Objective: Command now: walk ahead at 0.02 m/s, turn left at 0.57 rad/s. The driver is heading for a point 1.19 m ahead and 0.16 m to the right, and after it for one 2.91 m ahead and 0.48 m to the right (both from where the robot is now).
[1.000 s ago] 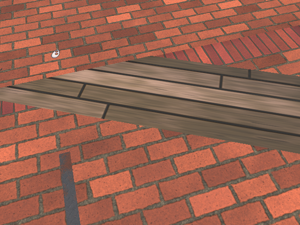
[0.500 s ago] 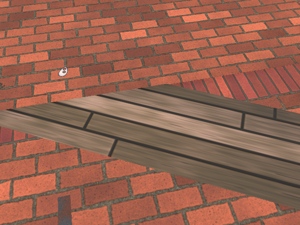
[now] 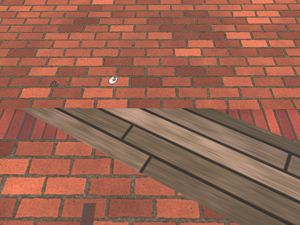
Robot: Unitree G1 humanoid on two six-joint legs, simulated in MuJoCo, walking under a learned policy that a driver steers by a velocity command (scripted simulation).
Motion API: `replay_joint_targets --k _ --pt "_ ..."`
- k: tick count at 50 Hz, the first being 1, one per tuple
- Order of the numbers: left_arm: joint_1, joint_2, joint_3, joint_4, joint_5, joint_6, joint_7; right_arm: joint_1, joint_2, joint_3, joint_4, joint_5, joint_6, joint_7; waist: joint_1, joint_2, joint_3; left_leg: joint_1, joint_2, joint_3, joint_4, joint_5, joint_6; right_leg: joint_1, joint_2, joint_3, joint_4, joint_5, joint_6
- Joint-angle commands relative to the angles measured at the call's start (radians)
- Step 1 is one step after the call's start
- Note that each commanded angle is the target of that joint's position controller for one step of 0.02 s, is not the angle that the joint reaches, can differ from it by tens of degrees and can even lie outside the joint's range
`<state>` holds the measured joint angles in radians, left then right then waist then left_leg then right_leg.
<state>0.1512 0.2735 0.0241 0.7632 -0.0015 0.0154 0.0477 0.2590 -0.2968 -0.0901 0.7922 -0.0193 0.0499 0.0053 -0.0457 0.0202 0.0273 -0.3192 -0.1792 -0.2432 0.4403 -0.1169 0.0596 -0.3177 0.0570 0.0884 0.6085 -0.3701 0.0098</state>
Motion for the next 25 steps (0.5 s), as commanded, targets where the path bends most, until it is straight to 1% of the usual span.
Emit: replay_joint_targets --k 1,2,3,4,5,6,7,8,9,11,12,13,14,15,16,17,18,19,20,21,22,23,24,25 --pt "0.127 0.138 0.034 -0.035 0.009 -0.030 0.019 -0.035 -0.109 -0.024 -0.069 0.019 -0.007 -0.004 0.072 0.030 -0.075 -0.023 0.171 -0.252 -0.003 -0.110 0.019 0.210 -0.087 0.078 -0.344 0.084 -0.046" --pt "0.070 0.237 0.051 -0.067 0.026 -0.025 0.024 0.023 -0.034 -0.007 -0.084 0.031 -0.012 -0.005 0.020 -0.203 -0.087 -0.158 0.026 -0.044 0.218 -0.359 -0.047 0.284 -0.354 0.354 -0.424 0.068 -0.134" --pt "0.004 0.252 0.055 -0.087 0.036 -0.015 0.016 0.022 -0.123 -0.028 -0.071 0.001 -0.014 -0.015 0.020 -0.192 -0.029 -0.234 -0.012 0.104 0.422 -0.460 -0.061 0.158 -0.453 0.427 -0.404 0.259 -0.229" --pt "0.022 0.186 0.041 -0.087 0.029 -0.013 0.009 0.012 -0.158 -0.039 -0.063 -0.013 -0.013 -0.014 0.016 -0.120 -0.033 -0.191 0.053 0.104 0.554 -0.431 -0.069 0.128 -0.431 0.352 -0.362 0.407 -0.255" --pt "-0.003 0.130 0.026 -0.087 0.020 -0.015 0.002 0.026 -0.145 -0.039 -0.046 -0.013 -0.008 -0.009 -0.003 -0.088 -0.020 -0.174 0.063 0.102 0.613 -0.379 -0.072 0.111 -0.358 0.245 -0.336 0.477 -0.229" --pt "-0.021 0.116 0.022 -0.092 0.019 -0.016 -0.001 0.044 -0.129 -0.035 -0.032 -0.011 0.001 -0.003 -0.013 -0.108 -0.020 -0.173 0.060 0.109 0.666 -0.334 -0.080 0.127 -0.294 0.159 -0.316 0.527 -0.199" --pt "-0.007 0.112 0.020 -0.090 0.021 -0.017 -0.001 0.054 -0.114 -0.029 -0.024 -0.009 0.007 0.004 -0.004 -0.153 -0.033 -0.180 0.051 0.113 0.703 -0.321 -0.089 0.154 -0.263 0.121 -0.298 0.607 -0.191" --pt "0.021 0.109 0.019 -0.080 0.022 -0.020 -0.004 0.047 -0.102 -0.022 -0.022 -0.005 0.010 0.007 0.010 -0.162 -0.043 -0.179 0.044 0.109 0.704 -0.318 -0.097 0.178 -0.248 0.099 -0.281 0.691 -0.194" --pt "0.049 0.104 0.017 -0.066 0.022 -0.024 -0.008 0.024 -0.088 -0.015 -0.024 0.000 0.012 0.007 0.025 -0.156 -0.048 -0.173 0.041 0.101 0.671 -0.312 -0.103 0.201 -0.242 0.090 -0.270 0.732 -0.198" --pt "0.071 0.080 0.004 -0.040 0.020 -0.035 -0.013 -0.013 -0.052 0.006 -0.019 0.009 0.017 0.000 0.037 -0.157 -0.058 -0.128 0.061 0.086 0.505 -0.299 -0.112 0.248 -0.234 0.092 -0.262 0.737 -0.194" --pt "0.071 0.081 0.001 -0.026 0.017 -0.039 -0.015 -0.020 -0.040 0.017 -0.010 0.007 0.021 -0.004 0.036 -0.173 -0.062 -0.090 0.083 0.117 0.403 -0.302 -0.116 0.262 -0.224 0.098 -0.263 0.716 -0.186" --pt "0.071 0.098 0.005 -0.017 0.015 -0.037 -0.018 -0.034 -0.040 0.023 -0.005 0.005 0.024 -0.010 0.039 -0.197 -0.062 -0.050 0.106 0.177 0.315 -0.316 -0.120 0.268 -0.213 0.110 -0.259 0.697 -0.182" --pt "0.092 0.126 0.014 -0.007 0.015 -0.032 -0.023 -0.061 -0.045 0.026 -0.004 0.009 0.025 -0.019 0.061 -0.212 -0.055 -0.016 0.105 0.214 0.249 -0.341 -0.119 0.265 -0.207 0.132 -0.248 0.705 -0.184" --pt "0.130 0.157 0.026 0.009 0.018 -0.026 -0.028 -0.071 -0.054 0.027 -0.003 0.012 0.023 -0.026 0.076 -0.220 -0.066 0.003 0.092 0.233 0.202 -0.354 -0.112 0.273 -0.205 0.165 -0.251 0.613 -0.191" --pt "0.163 0.185 0.040 0.025 0.020 -0.018 -0.033 -0.075 -0.067 0.025 -0.004 0.014 0.018 -0.031 0.085 -0.227 -0.058 0.003 0.083 0.244 0.168 -0.364 -0.102 0.275 -0.208 0.210 -0.267 0.472 -0.203" --pt "0.181 0.199 0.050 0.037 0.020 -0.009 -0.037 -0.080 -0.075 0.025 -0.005 0.013 0.009 -0.033 0.086 -0.223 -0.043 0.006 0.082 0.249 0.127 -0.367 -0.089 0.263 -0.215 0.259 -0.291 0.311 -0.217" --pt "0.179 0.197 0.056 0.044 0.020 -0.001 -0.040 -0.076 -0.071 0.027 -0.004 0.011 -0.003 -0.034 0.074 -0.208 -0.024 0.035 0.085 0.251 0.058 -0.346 -0.072 0.232 -0.212 0.296 -0.308 0.154 -0.221" --pt "0.154 0.187 0.060 0.043 0.017 0.007 -0.041 -0.051 -0.058 0.031 0.006 0.008 -0.017 -0.035 0.046 -0.187 -0.007 0.111 0.089 0.253 -0.048 -0.287 -0.050 0.169 -0.193 0.309 -0.305 0.029 -0.210" --pt "0.111 0.165 0.060 0.034 0.012 0.010 -0.040 -0.001 -0.050 0.034 0.023 0.004 -0.035 -0.039 0.006 -0.156 -0.003 0.255 0.112 0.231 -0.150 -0.201 -0.019 0.049 -0.162 0.304 -0.280 -0.066 -0.182" --pt "0.065 0.118 0.052 0.009 0.008 0.003 -0.040 0.074 -0.093 0.026 0.043 -0.003 -0.051 -0.048 -0.036 -0.067 -0.024 0.464 0.226 0.122 -0.189 -0.250 0.023 -0.156 -0.111 0.255 -0.196 -0.172 -0.133" --pt "-0.010 0.049 0.037 -0.045 -0.009 -0.010 -0.047 0.150 -0.191 0.006 0.050 -0.014 -0.058 -0.056 -0.080 0.146 -0.030 0.580 0.434 -0.133 -0.272 -0.515 0.101 -0.387 0.014 0.056 0.032 -0.214 -0.076" --pt "-0.054 0.088 0.043 -0.061 0.014 -0.016 -0.044 0.134 -0.234 -0.013 0.066 -0.022 -0.064 -0.052 -0.085 0.178 0.085 0.443 0.582 -0.300 -0.358 -0.583 0.181 -0.473 0.014 -0.027 0.217 -0.174 -0.080" --pt "-0.039 0.125 0.055 -0.048 0.027 -0.022 -0.051 0.081 -0.157 0.005 0.056 -0.022 -0.075 -0.050 -0.036 0.087 0.145 0.374 0.562 -0.246 -0.356 -0.548 0.190 -0.462 -0.052 0.011 0.306 -0.101 -0.086" --pt "0.024 0.115 0.058 -0.015 0.023 -0.026 -0.062 0.024 -0.101 0.020 0.043 -0.013 -0.086 -0.046 0.006 0.079 0.150 0.363 0.505 -0.155 -0.364 -0.474 0.157 -0.445 -0.062 0.015 0.338 -0.042 -0.078"
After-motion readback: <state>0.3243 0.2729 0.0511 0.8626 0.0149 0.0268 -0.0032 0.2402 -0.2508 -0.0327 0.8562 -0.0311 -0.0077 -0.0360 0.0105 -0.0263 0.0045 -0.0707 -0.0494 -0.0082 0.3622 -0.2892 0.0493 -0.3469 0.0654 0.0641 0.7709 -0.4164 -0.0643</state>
